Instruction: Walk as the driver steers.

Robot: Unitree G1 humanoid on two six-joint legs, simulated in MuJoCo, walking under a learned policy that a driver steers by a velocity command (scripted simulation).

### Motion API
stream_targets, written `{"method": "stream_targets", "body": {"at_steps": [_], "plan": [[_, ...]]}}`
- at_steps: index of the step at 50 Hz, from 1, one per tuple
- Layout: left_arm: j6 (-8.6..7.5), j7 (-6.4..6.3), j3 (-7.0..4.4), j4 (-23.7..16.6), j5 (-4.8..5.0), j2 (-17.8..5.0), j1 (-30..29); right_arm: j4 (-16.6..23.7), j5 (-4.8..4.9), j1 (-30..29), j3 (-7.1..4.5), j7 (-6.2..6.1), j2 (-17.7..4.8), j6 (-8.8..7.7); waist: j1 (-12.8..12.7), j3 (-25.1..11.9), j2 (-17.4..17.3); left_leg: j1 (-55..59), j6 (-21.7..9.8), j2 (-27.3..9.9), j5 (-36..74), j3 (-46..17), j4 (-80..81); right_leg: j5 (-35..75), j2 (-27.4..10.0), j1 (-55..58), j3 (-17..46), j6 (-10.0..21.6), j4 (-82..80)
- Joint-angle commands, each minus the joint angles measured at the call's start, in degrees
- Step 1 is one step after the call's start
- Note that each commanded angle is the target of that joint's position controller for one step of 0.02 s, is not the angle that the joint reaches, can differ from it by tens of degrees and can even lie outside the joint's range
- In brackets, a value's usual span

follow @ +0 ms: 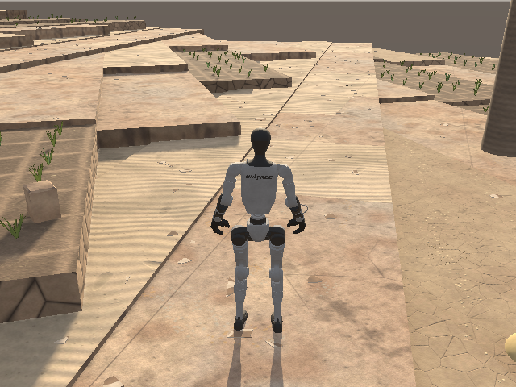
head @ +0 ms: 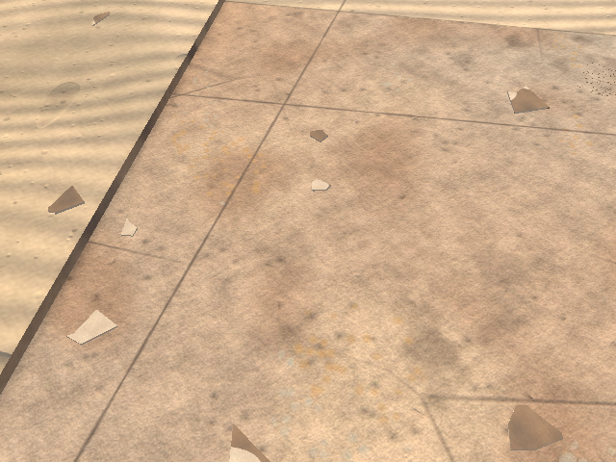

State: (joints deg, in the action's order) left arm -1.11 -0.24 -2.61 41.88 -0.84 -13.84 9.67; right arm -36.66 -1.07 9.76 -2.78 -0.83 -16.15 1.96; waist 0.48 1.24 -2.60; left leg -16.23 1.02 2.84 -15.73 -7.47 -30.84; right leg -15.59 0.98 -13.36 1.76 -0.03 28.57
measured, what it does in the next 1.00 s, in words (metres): lifts its left foot, turning right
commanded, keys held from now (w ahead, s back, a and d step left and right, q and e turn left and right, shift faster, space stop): no key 0.40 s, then e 0.60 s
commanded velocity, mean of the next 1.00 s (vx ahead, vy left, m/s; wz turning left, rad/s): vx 0.00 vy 0.00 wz -0.20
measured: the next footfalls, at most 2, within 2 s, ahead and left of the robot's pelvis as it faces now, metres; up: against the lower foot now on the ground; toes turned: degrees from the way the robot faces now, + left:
left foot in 1.36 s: +0.09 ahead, +0.07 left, +0.00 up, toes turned -32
right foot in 1.78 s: +0.21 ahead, -0.31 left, +0.00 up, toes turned -29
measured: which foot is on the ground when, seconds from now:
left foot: down 0.00-0.80, up 0.82-1.00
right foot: down 0.00-1.00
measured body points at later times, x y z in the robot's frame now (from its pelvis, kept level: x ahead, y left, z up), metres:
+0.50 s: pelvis +0.01 +0.00 +0.00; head +0.02 +0.00 +0.45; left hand +0.14 +0.26 -0.11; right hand +0.15 -0.25 -0.11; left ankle +0.02 +0.12 -0.74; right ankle -0.01 -0.13 -0.74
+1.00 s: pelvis -0.02 -0.04 +0.00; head +0.01 -0.09 +0.45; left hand +0.18 +0.19 -0.07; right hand +0.07 -0.36 -0.10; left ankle +0.01 +0.13 -0.64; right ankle -0.02 -0.11 -0.74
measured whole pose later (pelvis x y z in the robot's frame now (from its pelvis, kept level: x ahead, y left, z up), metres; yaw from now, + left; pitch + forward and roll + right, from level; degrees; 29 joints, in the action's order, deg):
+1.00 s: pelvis -0.02 -0.04 +0.00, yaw -16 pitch +2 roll +3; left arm 1.0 -0.9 -2.5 35.7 0.2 -15.8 13.4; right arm -37.2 -0.2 7.2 -5.3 -3.4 -17.4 1.5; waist -1.2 2.3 -1.5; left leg -32.4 4.5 1.9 -21.9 -4.2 -67.5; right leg -12.7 3.9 -18.1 5.5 4.6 29.2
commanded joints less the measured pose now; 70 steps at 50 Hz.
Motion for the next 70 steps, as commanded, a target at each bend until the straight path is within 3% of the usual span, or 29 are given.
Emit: {"method": "stream_targets", "body": {"at_steps": [1, 4, 9, 21, 24, 27, 29, 31, 33, 34, 36, 38, 39, 40, 41, 42, 43, 44, 45, 46, 49, 57, 60, 63, 66, 67, 68, 69, 70], "plan": [[-1.12, -0.12, -1.37, -3.89, -0.06, -7.58, -2.08, 3.88, -0.11, -1.71, -1.48, 0.24, -4.68, -0.42, 0.08, -3.97, 9.71, 5.93, -0.14, -2.87, 7.89, -1.16, 3.08, 8.39, -8.31, -0.66, 9.19, 3.94, -7.19], [-1.08, 0.20, -1.06, -4.38, -0.07, -7.47, -2.34, 2.96, 0.22, -0.27, -1.76, 0.56, -4.99, -0.80, -0.11, -2.09, 5.16, 3.50, -2.81, -3.31, 7.44, -2.09, 3.38, 1.53, -5.23, -0.88, 4.91, 1.67, -5.24], [-0.73, -0.01, -0.72, -4.31, 0.22, -6.38, -0.98, 2.31, 0.11, -0.14, -1.57, 0.34, -4.30, -1.74, -1.05, -2.83, 0.40, 2.14, -2.89, -4.13, 9.15, -3.62, 4.50, 5.51, -3.83, 1.41, 2.88, 1.26, -1.88], [-0.75, -0.10, -0.50, -2.45, 0.51, -5.36, 0.34, 1.86, 0.11, 1.12, -1.27, -0.46, -2.90, -2.05, -0.57, -2.68, 1.88, 4.32, -2.80, -3.85, 10.16, -2.83, 3.81, 6.86, -3.44, 0.24, 3.09, 0.55, -2.04], [-0.63, -0.26, -1.28, -3.43, 1.29, -8.01, -1.12, 2.56, 0.17, 1.11, -2.19, -1.26, -4.67, -1.85, 0.09, -2.04, 2.63, 6.15, -2.93, -3.38, 10.78, -1.26, 2.08, 9.32, -3.39, -3.46, 4.86, 1.56, -0.87], [-0.24, -0.45, -1.80, -4.65, 1.81, -8.67, -1.53, 3.15, 0.32, 2.21, -2.92, -2.00, -5.06, -1.29, 0.42, -2.80, 2.55, 7.08, -3.92, -4.07, 10.63, -0.43, 1.31, 10.66, -2.83, -6.13, 6.84, 2.28, 1.48], [0.15, -0.54, -1.99, -5.37, 1.88, -8.33, -1.13, 3.51, 0.44, 2.97, -3.38, -2.18, -5.25, -0.91, 0.46, -3.21, 1.06, 7.32, -5.47, -5.95, 9.78, -1.61, 2.26, 9.56, -1.72, -8.25, 6.90, 2.04, 4.52], [0.61, -0.47, -2.10, -6.14, 1.84, -7.80, -0.36, 3.76, 0.43, 3.71, -3.83, -2.17, -6.11, -0.81, 0.29, -4.02, -2.47, 7.81, -8.59, -10.71, 10.60, -5.82, 5.10, 7.27, -0.24, -10.48, 5.33, 1.04, 9.78], [1.23, -0.08, -2.36, -6.28, 1.61, -7.50, 1.68, 4.45, 0.52, 1.60, -3.94, -2.24, -6.64, -1.17, -0.92, -4.97, -7.30, 7.17, -13.09, -17.80, 15.73, -10.78, 7.10, -5.51, 0.31, -11.88, 2.07, 0.01, 17.71], [1.56, 0.18, -2.60, -6.44, 1.62, -7.76, 2.12, 5.10, 0.68, -0.18, -3.74, -2.36, -6.48, -1.50, -1.29, -5.04, -7.93, 5.90, -14.93, -20.87, 19.15, -12.26, 7.27, -12.81, -0.39, -12.37, 0.82, -0.09, 22.39], [2.18, 0.69, -2.56, -7.33, 1.83, -7.19, 1.44, 5.15, 0.99, -1.68, -3.95, -2.35, -7.81, -1.99, -1.25, -4.02, -5.03, 4.02, -14.65, -21.78, 23.14, -9.82, 6.70, -16.54, -2.44, -12.54, -0.24, 0.23, 23.55], [2.54, 1.10, -2.52, -6.38, 2.00, -6.50, 4.54, 5.22, 1.97, -5.02, -4.29, -2.45, -8.95, -1.69, -3.28, -4.64, -4.44, 0.26, -10.75, -17.98, 21.38, -2.53, 3.40, -5.91, -1.63, -4.87, -3.07, 1.30, 13.11], [2.60, 1.33, -2.85, -5.79, 1.81, -6.90, 6.04, 4.88, 2.37, -4.71, -4.11, -2.52, -8.02, -1.30, -3.54, -4.50, -3.68, -1.57, -8.27, -14.97, 16.04, 1.35, -0.46, -0.15, 0.14, -1.12, -3.35, 2.24, 6.37], [2.40, 1.18, -3.73, -6.49, 1.15, -9.85, 6.63, 4.06, 1.88, -1.08, -3.74, -2.43, -5.75, -1.04, -2.33, -3.44, 4.81, -7.38, -3.80, -9.77, 4.91, 7.41, -11.24, 9.00, -2.83, 3.30, 6.09, 4.63, -2.13], [1.85, 0.67, -5.34, -9.35, 0.76, -18.38, 5.47, 7.13, -0.29, -2.37, -2.81, -2.49, -3.41, -1.04, -0.68, -1.02, 21.78, -23.76, 2.50, -0.58, -20.50, 11.06, -27.19, 25.02, -18.82, 6.93, 32.82, 14.17, -9.02], [0.74, 0.99, -4.37, -9.78, -1.80, -16.50, 8.12, 7.67, 0.36, -5.47, -3.02, -2.85, -4.71, -1.56, -4.18, -5.92, 17.65, -23.58, 2.33, -0.02, -25.55, 1.63, -37.63, 24.22, -22.19, 5.62, 38.66, 20.76, -11.63], [-0.06, 1.01, -3.70, -9.79, -1.85, -14.48, 5.63, 6.60, 1.21, -4.52, -3.41, -2.85, -6.20, -1.43, -2.27, -4.22, 12.05, -24.41, 1.94, -1.36, -21.11, 0.24, -41.26, 20.53, -20.04, 4.94, 33.10, 19.07, -10.16], [-0.09, 0.61, -3.55, -10.08, -0.32, -13.44, 2.67, 5.00, 0.92, -3.34, -3.76, -2.95, -6.84, -1.17, -0.94, -3.30, 7.58, -24.74, 1.93, -2.39, -15.41, 0.48, -40.94, 17.14, -16.59, 4.53, 27.89, 15.49, -8.76], [0.30, 0.06, -3.25, -10.49, 0.90, -12.75, 0.80, 4.01, 0.48, -3.18, -3.96, -3.21, -6.84, -1.00, -0.61, -3.60, 5.88, -24.93, 2.26, -3.23, -11.07, 0.44, -39.52, 15.75, -14.44, 4.95, 25.12, 12.96, -8.19], [0.66, -0.45, -2.89, -10.64, 1.39, -12.39, 0.13, 3.65, 0.30, -2.87, -3.93, -3.12, -6.35, -0.96, -0.20, -4.27, 6.46, -22.82, 2.81, -3.19, -7.87, 0.74, -39.27, 17.89, -12.54, 3.99, 22.88, 12.02, -8.09], [1.49, -1.47, -2.46, -10.61, 1.26, -11.34, 1.90, 2.92, 1.00, -2.60, -3.35, -2.45, -4.69, -1.22, -0.64, -6.59, 7.65, -20.93, 4.00, -1.66, -3.88, 1.61, -38.05, 20.76, -10.40, 6.12, 20.64, 11.99, -8.02], [2.83, -2.51, -3.42, -11.16, 1.30, -12.52, 2.62, 2.04, 1.49, -5.99, -2.96, -1.97, -4.75, -2.27, -2.18, -5.04, 10.98, -17.08, 4.89, -0.66, -3.58, 0.06, -19.07, 8.86, -8.66, 7.07, 26.24, 11.39, -9.15], [2.92, -2.20, -3.60, -11.35, 1.48, -12.67, 2.91, 1.71, 1.79, -6.10, -2.98, -1.11, -5.29, -3.39, -2.77, -4.80, 12.54, -12.24, 3.76, -0.13, -4.36, 0.97, -12.36, -10.01, -7.15, 3.56, 29.35, 12.34, -11.98], [2.72, -1.75, -3.32, -11.20, 1.50, -12.13, 2.98, 1.23, 2.24, -5.20, -2.94, -0.04, -5.67, -5.13, -2.69, -4.15, 13.39, -6.24, 1.86, -0.06, -6.13, 2.37, -5.81, -15.33, -6.88, 1.29, 31.05, 12.85, -12.42], [2.59, -1.55, -2.25, -10.66, 1.69, -10.00, 2.48, -1.10, 2.30, -0.21, -2.78, 0.97, -4.12, -6.90, 0.43, -3.08, 10.78, 6.61, -1.53, -1.15, 2.51, 4.41, 8.75, -19.41, -4.44, -4.47, 30.11, 10.78, -10.04], [2.23, -1.51, -1.49, -10.47, 1.41, -7.81, 3.05, -1.98, 1.77, 2.35, -2.88, 0.89, -4.53, -7.28, 1.39, -3.72, 8.03, 13.87, -2.91, -4.43, 2.78, 2.49, 10.79, -20.68, -2.23, -9.47, 27.13, 8.26, -5.43], [1.72, -1.23, -0.25, -10.44, 0.95, -4.00, 3.72, -2.62, 0.70, 7.77, -2.97, 0.74, -6.47, -7.52, 2.55, -6.31, -0.44, 20.98, -6.11, -14.16, -6.19, -8.84, 13.79, -20.94, 3.24, -15.84, 18.71, 4.62, 10.57], [0.69, -1.39, -1.05, -13.14, 2.27, -6.11, 1.64, -4.15, -0.84, 11.49, -4.35, 1.28, -12.76, -7.63, 2.31, -0.91, -8.79, 19.05, -13.52, -22.14, -22.07, -27.37, 20.15, -20.22, 8.62, -28.94, 10.98, 2.97, 19.78], [-0.21, -1.53, -2.20, -13.26, 2.55, -10.32, -0.14, -4.10, -0.05, 8.52, -4.63, 1.30, -12.05, -7.98, 1.42, 5.57, -8.25, 14.13, -16.68, -25.34, -29.19, -31.53, 21.95, -15.72, 3.22, -34.39, 10.69, 1.90, 27.15]]}}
